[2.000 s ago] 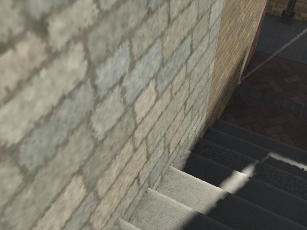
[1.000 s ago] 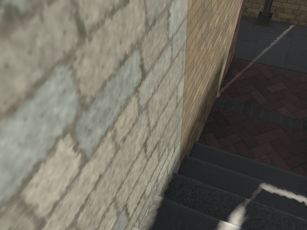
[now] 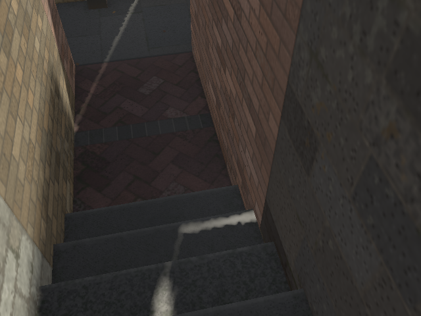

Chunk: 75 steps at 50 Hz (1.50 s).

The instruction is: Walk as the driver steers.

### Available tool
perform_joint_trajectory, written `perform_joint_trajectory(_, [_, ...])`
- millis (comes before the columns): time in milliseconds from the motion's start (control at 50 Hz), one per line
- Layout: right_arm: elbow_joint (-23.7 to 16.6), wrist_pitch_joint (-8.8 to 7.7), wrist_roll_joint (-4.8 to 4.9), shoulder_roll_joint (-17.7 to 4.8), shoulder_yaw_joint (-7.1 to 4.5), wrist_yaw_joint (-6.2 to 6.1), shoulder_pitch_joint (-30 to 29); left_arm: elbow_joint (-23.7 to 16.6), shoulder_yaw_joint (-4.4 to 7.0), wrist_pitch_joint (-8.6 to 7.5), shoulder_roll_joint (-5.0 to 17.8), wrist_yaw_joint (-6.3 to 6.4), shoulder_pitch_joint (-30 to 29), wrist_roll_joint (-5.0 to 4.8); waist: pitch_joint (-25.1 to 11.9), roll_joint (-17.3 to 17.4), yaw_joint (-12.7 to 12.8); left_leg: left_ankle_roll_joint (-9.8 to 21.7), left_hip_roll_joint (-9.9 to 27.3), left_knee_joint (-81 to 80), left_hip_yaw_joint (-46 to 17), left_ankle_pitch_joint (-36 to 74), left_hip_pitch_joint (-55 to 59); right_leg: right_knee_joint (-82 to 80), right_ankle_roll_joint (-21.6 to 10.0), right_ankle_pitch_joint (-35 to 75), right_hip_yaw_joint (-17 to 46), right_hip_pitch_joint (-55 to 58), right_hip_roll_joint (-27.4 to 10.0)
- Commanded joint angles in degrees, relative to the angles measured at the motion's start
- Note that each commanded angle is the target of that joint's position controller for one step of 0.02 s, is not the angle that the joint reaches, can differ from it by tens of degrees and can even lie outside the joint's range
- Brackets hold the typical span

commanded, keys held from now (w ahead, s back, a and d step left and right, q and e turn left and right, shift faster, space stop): s+q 0.40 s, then w+q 0.60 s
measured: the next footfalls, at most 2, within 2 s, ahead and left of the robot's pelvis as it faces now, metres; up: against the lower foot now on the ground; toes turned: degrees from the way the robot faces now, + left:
left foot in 0.40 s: +0.09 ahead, +0.10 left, +0.00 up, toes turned +2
right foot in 0.96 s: +0.19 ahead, -0.12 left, +0.00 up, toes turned +23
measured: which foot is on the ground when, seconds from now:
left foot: up 0.00-0.38, down 0.40-0.96, up 0.98-1.00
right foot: down 0.00-0.40, up 0.42-0.94, down 0.96-1.00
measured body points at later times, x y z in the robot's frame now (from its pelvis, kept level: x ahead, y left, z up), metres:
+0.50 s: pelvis +0.03 +0.02 +0.02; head +0.03 +0.04 +0.47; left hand +0.14 +0.30 -0.09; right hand +0.24 -0.19 -0.04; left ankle +0.05 +0.10 -0.71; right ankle +0.09 -0.12 -0.65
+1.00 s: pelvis +0.14 -0.01 +0.00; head +0.13 +0.01 +0.45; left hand +0.22 +0.25 -0.10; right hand +0.28 -0.24 -0.11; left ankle +0.06 +0.09 -0.68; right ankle +0.15 -0.13 -0.71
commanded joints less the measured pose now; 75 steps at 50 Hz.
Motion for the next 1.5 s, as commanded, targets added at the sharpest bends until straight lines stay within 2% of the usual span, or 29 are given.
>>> perform_joint_trajectory(20, [-11.31, -1.8, 1.21, -0.2, 2.44, -1.51, -6.52, -1.16, -0.76, -2.95, 5.63, -2.87, 9.18, -2.15, 0.89, -4.79, 3.91, -0.34, -1.64, 3.86, -4.8, 3.04, -25.08, -19.57, -15.99, -21.3, 40.36, 7.35, -24.04])
perform_joint_trajectory(60, [-8.82, 1.16, 0.88, 2.3, 3.3, -0.1, 0.79, -0.07, -3.51, -4.03, -1.74, -1.63, 5.16, -2.23, -0.91, -1.49, 0.65, -2.54, 0.66, -8.63, -5.62, 22.24, -25.37, -17.27, -13.94, -15.1, 37.2, 4.39, -20.26])
perform_joint_trajectory(160, [-8.7, 4.56, 0.49, 1.39, 3.33, 6.62, 0.04, -1.23, -4.7, -4.47, 3.36, 1.16, -3.81, -3.77, -0.45, 1.89, -0.64, -5.3, 0.74, -32.57, -1.25, 34.62, 3.68, -18.52, -3.85, -11.52, 20.17, -14.97, -11.05])
perform_joint_trajectory(200, [-13.94, 7.66, 0.76, 5.29, 3.49, 0.1, -19.68, 0.61, -3.61, 2.8, 1.23, 8.0, 3.69, -4.99, -3.81, -0.07, 7.18, 0.6, -4.23, -42.5, -2.94, 26.64, 6.84, -17.14, -4.34, 34.43, 21.89, 7.36, -19.31])
perform_joint_trajectory(280, [-14.88, 7.67, 2.79, 2.2, 2.41, 1.81, -20.71, -1.38, -1.49, 6.83, 2.95, 8.89, 1.08, -4.3, -2.37, -8.24, 7.45, 1.96, -9.97, -52.17, -0.19, 10.63, 9.27, -15.15, -5.24, 51.32, 13.96, 20.4, -18.87])
perform_joint_trajectory(380, [-16.76, 6.76, 2.16, 4.27, 2.38, 2.5, -19.02, -4.73, 0.05, 9.04, 2.17, 8.29, -1.17, -5.03, -4.88, -5.43, 5.85, 6.47, -12.3, -85.8, 1.41, 20.07, 26.21, -11.21, -6.75, 30.55, 8.36, 22.68, -13.78])
perform_joint_trajectory(420, [-19.08, 5.98, 0.04, -0.62, 0.87, 2.64, -15.83, -9.38, -0.35, 7.28, -0.81, 6.91, -4.14, -5.1, -7.94, 7.06, 3.84, 11.68, -0.1, -82.49, -17.54, 39.9, 47.5, 0.64, -1.21, -1.69, 1.95, 0.81, -8.25])
perform_joint_trajectory(440, [-17.94, 6.65, 0.6, -3.27, 0.0, 2.42, -7.2, -13.37, 0.67, 6.68, 2.26, 6.46, -12.26, -3.98, -7.12, 11.84, -3.21, 16.17, 9.59, -90.75, -37.8, 38.15, 54.54, 3.94, 2.84, -22.99, 0.44, -18.44, -1.92])
perform_joint_trajectory(460, [-10.86, 5.32, -0.86, -7.73, -2.86, 1.64, 13.65, -12.25, -0.89, 5.69, -5.05, 7.56, -7.84, -0.61, 3.53, 17.79, -7.59, 24.62, 12.18, -96.84, -45.36, 1.66, 55.57, 13.16, 3.91, -19.34, 9.38, -37.47, -0.1])
perform_joint_trajectory(480, [-10.28, 4.12, -1.64, -7.76, -3.19, 1.33, 15.65, -9.75, -0.85, 4.75, -3.16, 8.19, -10.66, 0.5, 9.16, 9.68, -10.52, 22.83, 10.13, -98.13, -45.76, -2.6, 55.37, 23.9, 4.44, -12.98, 15.42, -48.34, 2.23])
perform_joint_trajectory(540, [-10.22, 3.14, 0.84, -3.36, -1.57, 6.09, 0.31, -2.91, -2.0, 1.85, -3.13, 6.7, -2.83, 3.13, 0.97, 5.96, 2.64, 15.71, 1.71, -92.91, -30.31, 2.18, 40.16, 50.73, 3.3, 0.12, 8.52, -49.48, 0.73])
perform_joint_trajectory(600, [-6.44, 0.5, -2.05, -1.55, -0.09, 5.21, -4.45, -0.91, -3.8, 2.8, -4.32, 2.07, 5.31, 0.9, -1.83, 2.96, 9.27, 14.01, -4.4, -93.45, -23.37, -0.1, 11.49, 66.99, 4.25, 10.72, 0.03, -32.7, -2.5])
perform_joint_trajectory(660, [-2.51, -3.74, -2.77, -7.92, -0.83, 1.96, -1.62, -4.5, -3.64, 3.37, -2.18, -0.06, 1.6, -0.5, -1.27, 6.05, 5.65, 14.48, -6.55, -95.4, -23.61, -2.78, 4.77, 62.17, 7.43, 13.27, -2.86, -24.75, -3.8])
perform_joint_trajectory(720, [2.61, -4.77, -2.36, -6.08, -0.18, 2.4, 11.17, -4.25, -4.8, 2.78, -2.92, 1.53, -1.46, -1.4, -1.25, 7.86, 1.43, 16.99, -2.89, -92.21, -31.13, 1.27, 24.21, 45.69, 8.46, 13.47, 1.39, -33.49, -5.68])
perform_joint_trajectory(820, [-0.73, -2.73, -2.77, -5.06, 0.6, 3.06, 3.11, -4.38, -5.77, 1.61, -3.88, 2.3, -0.21, 1.01, -3.45, 11.96, 5.36, 17.63, -4.89, -89.07, -28.71, 14.54, 17.72, 39.7, 5.17, 10.82, -2.9, -10.44, -4.87])
perform_joint_trajectory(860, [-3.87, -2.54, 0.38, -3.95, 0.35, 2.4, 2.13, -10.34, -5.36, 1.02, -3.28, 2.95, -14.74, -0.86, -0.45, 5.89, 0.14, 19.02, -5.6, -89.23, -30.73, 9.2, 21.97, 11.81, 5.47, -3.13, -1.25, -7.59, -3.85])
perform_joint_trajectory(920, [-3.45, -1.34, 0.04, -7.94, -1.39, 3.41, 0.79, -9.01, -5.73, -0.99, -5.37, 3.94, -7.6, -0.54, -2.23, 10.44, 2.24, 22.48, -3.09, -84.78, -35.99, 24.43, 23.66, 1.63, 5.11, -2.74, -2.68, 8.13, -0.16])
perform_joint_trajectory(960, [-4.23, -1.43, -1.8, -4.58, -0.98, 5.35, -3.37, -3.54, -2.16, -3.7, 0.23, 4.67, 9.78, -2.19, -6.1, -0.04, 10.35, 19.43, -9.59, -64.28, -29.97, 31.91, 8.0, -10.67, 0.45, 8.55, 1.47, 38.29, -3.0])
perform_joint_trajectory(980, [-4.82, -2.02, -2.03, 6.76, 1.81, 7.0, 3.53, -1.39, -1.43, -4.2, 4.7, 4.49, 16.08, -1.85, -14.91, -14.55, 6.58, 13.3, -19.66, -46.01, -15.07, 9.61, -10.7, -10.64, -16.86, 25.77, 21.22, 57.18, -19.47])
perform_joint_trajectory(1000, [-7.99, -2.86, -1.78, 2.76, 0.89, 7.43, -0.98, -2.91, -0.78, -3.67, 5.08, 2.91, 13.6, 0.3, -3.2, -12.45, 8.55, 13.22, -18.77, -36.51, -10.51, 4.57, -31.37, -17.4, -23.38, 19.79, 37.84, 51.85, -28.24])
perform_joint_trajectory(1040, [-5.95, -2.16, -3.23, -0.25, -0.22, 5.96, -7.58, -2.28, -2.55, -2.56, -3.6, 1.08, 8.03, -2.27, 5.74, -1.73, 7.97, 11.49, -8.32, -32.83, -8.24, 18.13, -33.73, -21.0, -19.15, -3.36, 28.59, 36.75, -24.75])
perform_joint_trajectory(1080, [-5.09, -1.05, -6.02, 3.06, 0.29, 6.7, -10.36, -2.68, -4.08, -3.05, -9.1, 2.23, 1.67, -1.36, 4.4, 0.82, 5.75, 10.78, -2.61, -40.87, -6.91, 34.14, -21.82, -19.29, -14.33, 5.55, 14.25, 24.53, -16.91])
perform_joint_trajectory(1200, [-8.35, -0.7, -5.89, -1.49, -0.51, 8.01, -19.84, -1.72, -4.26, -6.31, -5.62, 6.27, -1.87, -0.47, 4.21, 0.81, 7.98, 11.94, -2.46, -64.4, 1.5, 67.64, 4.57, -10.73, -2.85, -0.33, -4.86, 4.85, -8.27])
perform_joint_trajectory(1360, [-10.81, 0.7, -4.51, -3.27, 0.13, 6.69, -24.75, 5.42, 0.49, -4.09, 8.17, 5.65, 12.15, -3.45, 8.08, 0.24, 13.3, 7.58, -5.6, -87.45, 8.49, 45.76, 6.29, 8.02, -1.88, 20.59, 5.61, 29.79, -15.98])
perform_joint_trajectory(1420, [-2.0, -2.5, -3.84, -8.14, -3.33, 4.11, 4.24, 4.65, 1.55, -3.12, 9.28, 1.71, 5.55, 0.95, 0.38, 3.09, 0.71, 13.9, -9.48, -89.2, 11.47, 51.41, 52.2, 42.01, 5.52, 36.89, 0.43, 9.01, -10.1])
perform_joint_trajectory(1440, [2.29, -1.77, -4.96, -8.56, -4.53, 4.42, 17.04, 8.46, -2.09, -1.71, -1.97, -1.51, 14.78, 2.56, -19.43, 13.28, -0.26, 31.38, 6.33, -65.89, -5.03, 91.11, 88.68, 78.04, 10.59, -31.78, -1.4, -17.08, -3.7])
perform_joint_trajectory(1460, [2.95, -1.01, -5.41, -3.03, -3.29, 5.23, 28.63, 6.19, -2.49, -1.67, -2.73, -3.2, 11.43, 0.0, -34.3, 2.07, -8.48, 34.68, 13.84, -64.2, -20.47, 82.68, 107.43, 78.55, 10.69, -34.48, 6.8, -33.08, -5.54])
perform_joint_trajectory(1480, [2.44, -2.01, -4.17, -5.82, -3.57, 3.86, 24.31, -2.74, -2.82, -2.53, -2.36, -2.48, -5.17, -4.55, -14.21, -1.02, -10.46, 30.37, 15.78, -75.76, -25.55, 69.54, 90.93, 68.2, 10.27, -31.97, 6.59, -47.37, -7.24])
perform_joint_trajectory(1500, [0.6, -1.86, -3.3, -7.55, -3.66, 3.59, 12.29, -5.5, -2.47, -3.29, -1.02, -1.05, -11.35, -5.4, -5.54, -6.45, -5.81, 28.08, 15.65, -82.96, -27.36, 46.55, 69.23, 61.88, 7.53, -24.01, 6.76, -46.14, -9.95])
Velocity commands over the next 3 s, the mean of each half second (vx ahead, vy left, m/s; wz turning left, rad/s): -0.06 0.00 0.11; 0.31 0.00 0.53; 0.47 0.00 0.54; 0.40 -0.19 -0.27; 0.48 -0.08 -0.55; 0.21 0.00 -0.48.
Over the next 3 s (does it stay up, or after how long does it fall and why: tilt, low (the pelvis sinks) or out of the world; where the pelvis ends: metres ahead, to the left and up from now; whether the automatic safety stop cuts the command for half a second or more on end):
stays up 1.18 0.22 -0.66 its command is cut before an obstacle after 1.5 s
